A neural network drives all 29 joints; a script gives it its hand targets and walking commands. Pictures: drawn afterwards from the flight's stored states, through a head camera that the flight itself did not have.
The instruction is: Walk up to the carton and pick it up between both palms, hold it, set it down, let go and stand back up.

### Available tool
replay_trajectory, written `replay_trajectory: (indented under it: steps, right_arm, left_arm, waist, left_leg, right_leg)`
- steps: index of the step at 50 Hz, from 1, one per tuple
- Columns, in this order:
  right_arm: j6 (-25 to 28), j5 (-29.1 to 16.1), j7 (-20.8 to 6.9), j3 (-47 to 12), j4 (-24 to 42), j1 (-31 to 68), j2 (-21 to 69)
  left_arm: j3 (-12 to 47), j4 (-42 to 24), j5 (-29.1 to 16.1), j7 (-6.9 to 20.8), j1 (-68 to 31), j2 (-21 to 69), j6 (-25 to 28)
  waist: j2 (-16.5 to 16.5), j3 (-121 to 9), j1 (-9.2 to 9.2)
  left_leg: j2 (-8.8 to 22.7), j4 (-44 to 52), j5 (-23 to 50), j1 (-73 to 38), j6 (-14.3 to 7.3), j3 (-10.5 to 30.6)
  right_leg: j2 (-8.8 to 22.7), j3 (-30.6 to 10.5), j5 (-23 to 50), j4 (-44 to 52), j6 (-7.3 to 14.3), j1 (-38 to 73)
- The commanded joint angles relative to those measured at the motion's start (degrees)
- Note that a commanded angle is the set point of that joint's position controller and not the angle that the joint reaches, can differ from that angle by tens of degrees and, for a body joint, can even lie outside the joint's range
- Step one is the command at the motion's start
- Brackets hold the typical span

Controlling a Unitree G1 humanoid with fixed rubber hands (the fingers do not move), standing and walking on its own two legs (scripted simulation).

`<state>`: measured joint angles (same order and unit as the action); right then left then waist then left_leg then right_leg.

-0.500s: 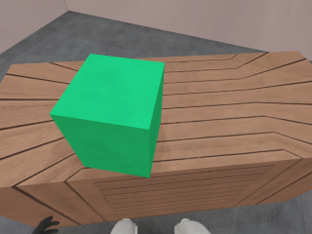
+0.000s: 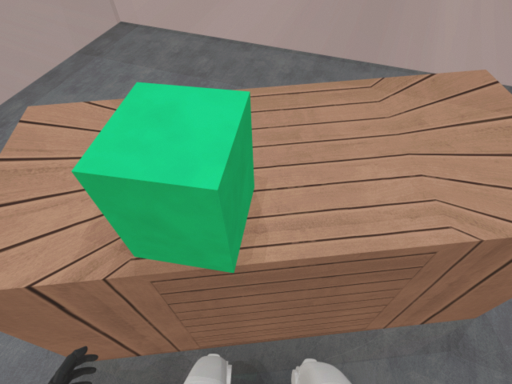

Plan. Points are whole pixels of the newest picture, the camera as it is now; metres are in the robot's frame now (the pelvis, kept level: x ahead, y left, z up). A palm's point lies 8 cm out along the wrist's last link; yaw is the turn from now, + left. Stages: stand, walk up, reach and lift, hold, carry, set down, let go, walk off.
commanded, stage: walk up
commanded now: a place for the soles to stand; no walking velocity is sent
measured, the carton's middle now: (187, 181) +0.45 +0.15 +0.05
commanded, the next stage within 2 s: none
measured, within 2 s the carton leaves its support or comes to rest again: neither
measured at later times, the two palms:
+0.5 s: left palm out of the picture +0.10 +0.31 -0.13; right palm out of the picture +0.02 -0.35 -0.09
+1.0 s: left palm out of the picture +0.09 +0.33 -0.07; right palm out of the picture +0.05 -0.33 -0.10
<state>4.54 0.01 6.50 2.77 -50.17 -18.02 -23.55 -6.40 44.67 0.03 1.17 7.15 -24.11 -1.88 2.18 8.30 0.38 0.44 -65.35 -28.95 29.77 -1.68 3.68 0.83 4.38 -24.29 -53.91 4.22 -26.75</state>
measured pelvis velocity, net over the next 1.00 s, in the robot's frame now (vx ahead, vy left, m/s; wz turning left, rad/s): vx -0.02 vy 0.00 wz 0.05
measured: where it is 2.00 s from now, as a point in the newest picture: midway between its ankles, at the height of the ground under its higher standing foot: outside the picture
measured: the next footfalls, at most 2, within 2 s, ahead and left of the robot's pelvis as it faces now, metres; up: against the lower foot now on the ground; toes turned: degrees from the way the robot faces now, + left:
left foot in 0.18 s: +0.08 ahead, +0.17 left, +0.00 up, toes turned -2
right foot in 0.48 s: +0.04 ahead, -0.09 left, +0.00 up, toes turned -2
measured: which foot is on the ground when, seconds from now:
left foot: up 0.00-0.16, down 0.18-0.50, up 0.52-1.00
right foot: down 0.00-0.18, up 0.20-0.46, down 0.48-1.00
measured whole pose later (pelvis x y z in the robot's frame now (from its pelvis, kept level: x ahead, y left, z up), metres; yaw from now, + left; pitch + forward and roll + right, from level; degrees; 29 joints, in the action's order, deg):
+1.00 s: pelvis -0.02 +0.00 +0.00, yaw +3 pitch -2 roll +0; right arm 3.8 0.0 5.6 3.0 -50.0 -17.8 -23.6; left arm -6.4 45.8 0.0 0.8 7.5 -24.2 -0.3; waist -1.0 6.3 0.4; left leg 0.1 -57.8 -27.0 29.3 -1.4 4.2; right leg 0.4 8.4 -24.5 -50.8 5.2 -24.5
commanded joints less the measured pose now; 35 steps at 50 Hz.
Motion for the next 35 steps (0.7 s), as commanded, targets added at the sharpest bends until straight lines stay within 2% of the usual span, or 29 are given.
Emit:
replay_trajectory:
  steps: [1,2,3,4,6,7,8,9,10,11,13,15,16,17,20,21,22,23,24,25,26,27,28,29,30,31,33,34,35]
  right_arm:
    - [-0.37,-0.30,-0.51,2.77,1.74,-3.14,-14.48]
    - [-0.17,-0.20,-0.46,3.12,1.17,-2.01,-15.81]
    - [-0.17,0.23,-0.72,3.35,0.41,-4.09,-15.48]
    - [0.03,0.83,-0.49,3.79,1.07,-4.49,-16.31]
    - [0.83,0.99,-1.13,4.42,-0.38,-9.43,-15.87]
    - [1.32,1.20,-1.19,4.75,-3.10,-16.06,-15.36]
    - [1.68,2.15,-0.82,4.99,-4.20,-18.69,-16.21]
    - [1.61,2.82,-0.53,5.70,-0.69,-12.82,-21.77]
    - [1.28,2.67,-0.02,6.05,2.82,-6.94,-25.17]
    - [1.03,2.53,0.03,6.22,3.82,-1.35,-26.39]
    - [1.16,3.06,0.33,5.72,4.84,3.01,-22.93]
    - [1.06,3.06,0.44,6.58,4.12,-0.99,-23.15]
    - [0.95,3.26,0.24,5.69,4.41,-0.58,-21.23]
    - [1.20,2.90,-0.02,4.89,4.90,0.36,-21.16]
    - [1.23,3.07,-0.12,4.92,4.70,0.73,-20.23]
    - [1.14,2.91,-0.07,5.63,4.55,0.91,-21.50]
    - [1.13,2.19,0.42,5.19,5.88,4.35,-20.29]
    - [0.74,1.46,0.55,4.81,6.27,6.72,-19.32]
    - [0.36,1.44,0.46,3.64,4.68,3.60,-15.81]
    - [-0.37,0.85,0.29,1.94,5.24,3.10,-9.49]
    - [-0.97,1.50,0.65,3.57,4.51,6.43,-15.07]
    - [-1.28,0.78,0.49,3.94,3.07,2.72,-16.88]
    - [-1.24,0.03,0.06,4.10,1.92,1.28,-16.11]
    - [-1.11,0.06,-0.79,3.92,1.47,0.33,-17.27]
    - [-1.18,0.23,-0.90,3.89,1.13,-1.08,-17.16]
    - [-1.07,0.05,-1.20,3.35,0.50,-1.93,-16.40]
    - [-0.93,-0.15,-1.20,3.66,0.58,-3.95,-16.42]
    - [-0.94,-0.35,-0.91,3.15,0.27,-3.04,-15.68]
    - [-0.83,-0.27,-0.98,3.45,0.38,-4.23,-15.67]
  left_arm:
    - [-3.44,-5.80,3.39,-0.71,1.98,-11.74,1.67]
    - [-3.01,-5.00,2.83,-0.74,2.00,-12.05,1.44]
    - [-2.72,-5.45,3.08,-0.26,-1.70,-12.78,1.09]
    - [-3.00,-6.33,3.20,0.02,-2.36,-11.78,0.86]
    - [-2.35,-7.13,3.16,0.83,-4.56,-13.76,0.24]
    - [-2.26,-7.81,2.81,0.46,-7.84,-11.72,0.04]
    - [-1.96,-6.55,2.88,0.55,-7.14,-9.27,-0.55]
    - [-0.02,-7.48,1.54,0.33,-7.03,-5.43,-1.04]
    - [-1.23,-6.53,1.74,-0.24,-6.41,-8.39,-1.66]
    - [-2.15,-5.89,2.48,0.13,-6.58,-11.43,-1.76]
    - [-3.04,-4.66,2.16,0.77,-4.95,-12.81,-1.62]
    - [-4.10,-4.66,3.18,1.49,-3.06,-14.16,-1.53]
    - [-3.57,-4.69,2.87,1.27,-3.21,-12.03,-1.36]
    - [-3.86,-4.31,1.99,1.12,-2.64,-11.92,-1.11]
    - [-3.86,-4.60,2.29,1.09,-2.20,-12.91,-0.76]
    - [-3.77,-4.55,1.97,0.72,-1.87,-12.37,-0.54]
    - [-4.00,-3.77,2.18,0.86,0.48,-12.45,-0.46]
    - [-3.71,-2.68,2.08,0.65,4.08,-12.66,0.19]
    - [-4.93,0.64,2.50,0.35,9.43,-12.99,0.95]
    - [-5.71,-0.38,3.40,-0.14,9.97,-17.57,2.06]
    - [-5.34,-1.96,2.34,-0.51,4.59,-18.89,2.03]
    - [-5.61,-3.93,2.51,-0.49,0.67,-18.60,1.97]
    - [-5.32,-2.19,2.36,-0.77,-0.17,-17.74,2.11]
    - [-5.02,-2.21,2.22,-1.22,-0.26,-17.09,2.60]
    - [-4.68,-2.13,2.70,-1.67,1.15,-16.35,3.15]
    - [-4.63,-1.50,2.54,-1.61,1.86,-14.73,3.12]
    - [-4.27,-1.33,2.44,-1.70,5.52,-14.18,3.22]
    - [-3.96,-1.42,2.73,-1.52,5.79,-12.76,3.43]
    - [-3.48,-1.88,2.37,-1.34,6.25,-10.97,3.10]
  waist:
    - [10.93,-8.08,3.79]
    - [8.60,-6.96,3.92]
    - [11.24,-8.95,2.18]
    - [8.27,-7.55,1.78]
    - [8.93,-9.97,-1.24]
    - [-0.44,-9.06,-4.76]
    - [-6.80,-7.18,-5.52]
    - [-18.65,-3.19,-4.62]
    - [-13.30,-2.95,-2.59]
    - [-12.46,1.84,-2.21]
    - [-11.21,1.04,0.02]
    - [-10.38,-2.68,-2.02]
    - [-9.95,-1.36,-1.41]
    - [-13.85,-3.65,-0.99]
    - [-12.97,-5.02,-1.20]
    - [-15.27,-4.22,-0.08]
    - [-17.00,-6.71,1.41]
    - [-14.37,-10.05,3.76]
    - [-7.77,-13.19,6.15]
    - [14.37,-9.91,6.90]
    - [1.06,-3.30,5.62]
    - [-2.09,-1.77,3.61]
    - [-2.71,-0.78,2.40]
    - [-0.61,-2.54,2.38]
    - [2.93,-3.42,3.44]
    - [2.65,-4.06,3.01]
    - [6.22,-7.39,4.57]
    - [4.88,-5.47,3.34]
    - [6.52,-7.78,2.84]
  left_leg:
    - [1.41,1.25,-0.15,15.44,0.59,-1.71]
    - [1.03,2.48,-0.97,11.59,0.93,-2.41]
    - [1.49,4.11,-1.12,7.65,0.32,-4.63]
    - [1.77,7.59,-2.80,5.07,-0.17,-5.57]
    - [0.77,15.73,6.46,-10.38,-1.28,-8.84]
    - [0.02,24.40,6.40,-16.98,-1.77,-6.34]
    - [0.91,30.05,5.71,-17.11,-2.81,1.32]
    - [13.75,39.26,3.76,-14.41,-6.97,28.76]
    - [19.95,48.99,-8.85,-5.73,-12.78,47.47]
    - [17.89,49.60,-14.57,-1.35,-13.78,48.33]
    - [13.09,42.47,-11.41,-0.60,-13.11,37.51]
    - [13.53,40.14,-9.86,-2.57,-13.76,38.08]
    - [13.72,38.75,-2.54,-3.40,-14.16,37.34]
    - [13.37,36.51,0.04,-3.06,-13.90,34.09]
    - [13.27,34.60,1.96,-5.44,-13.52,35.45]
    - [13.80,35.13,5.05,-3.11,-12.82,32.76]
    - [16.58,31.81,8.30,-3.78,-13.16,34.10]
    - [14.70,27.23,10.16,1.18,-11.25,28.65]
    - [9.42,16.28,8.80,11.17,-6.66,19.69]
    - [-4.81,-3.92,-2.81,22.45,-1.69,3.60]
    - [-4.49,-7.55,-4.01,22.79,-0.44,5.06]
    - [-2.45,-7.53,-0.68,19.93,-0.66,3.40]
    - [-2.18,-9.04,1.55,20.41,-0.78,3.66]
    - [-1.47,-7.45,2.11,19.50,-0.59,3.84]
    - [0.46,-4.76,3.18,18.40,-0.82,2.97]
    - [-0.70,-5.04,5.10,17.95,-0.57,3.28]
    - [-0.39,-1.58,4.50,15.94,0.00,2.95]
    - [0.59,-1.32,4.02,16.97,0.28,2.15]
    - [0.43,-1.04,3.96,17.60,-0.03,0.98]
  right_leg:
    - [15.47,-22.04,8.45,26.49,2.09,22.02]
    - [15.60,-21.02,9.34,27.44,3.33,17.30]
    - [15.42,-19.82,0.14,28.07,5.39,15.40]
    - [15.15,-18.75,0.66,26.71,7.51,10.45]
    - [14.26,-15.78,-7.47,24.80,6.78,-0.31]
    - [12.17,-13.38,-8.39,15.32,5.31,-5.80]
    - [6.22,-7.55,-8.33,2.65,1.88,-8.83]
    - [0.32,-3.53,-11.47,-10.67,-1.49,-19.51]
    - [-0.70,-9.85,-13.06,-13.27,-3.30,-17.25]
    - [-0.27,-13.66,-11.40,-17.11,-3.69,-16.23]
    - [2.09,-12.76,-8.04,-16.44,-3.81,-13.15]
    - [2.05,-10.65,-5.84,-18.26,-4.42,-10.93]
    - [1.76,-11.39,-8.25,-15.11,-3.30,-12.28]
    - [2.29,-11.15,-9.32,-14.44,-3.64,-10.32]
    - [2.44,-12.26,-11.62,-10.28,-3.18,-8.42]
    - [2.09,-9.91,-10.05,-8.70,-3.09,-6.56]
    - [4.17,-13.78,-7.18,-3.45,-2.56,-3.32]
    - [3.22,-13.17,-3.76,4.68,-1.57,6.15]
    - [4.91,-18.57,-4.05,13.17,-3.09,20.43]
    - [16.09,-33.25,-14.90,33.47,-4.24,20.26]
    - [23.84,-45.14,-24.58,42.85,-4.80,11.13]
    - [23.07,-40.30,-30.09,42.95,-4.60,10.01]
    - [20.68,-38.09,-25.70,41.89,-7.75,10.69]
    - [20.30,-37.04,-23.43,39.88,-8.24,14.48]
    - [19.16,-30.94,-14.22,35.59,-6.57,16.69]
    - [16.29,-27.62,-4.44,33.89,-8.33,17.06]
    - [15.68,-21.76,5.29,30.63,-10.11,24.99]
    - [14.21,-21.48,16.45,26.80,-5.32,23.62]
    - [14.29,-18.00,24.79,25.86,-6.19,28.06]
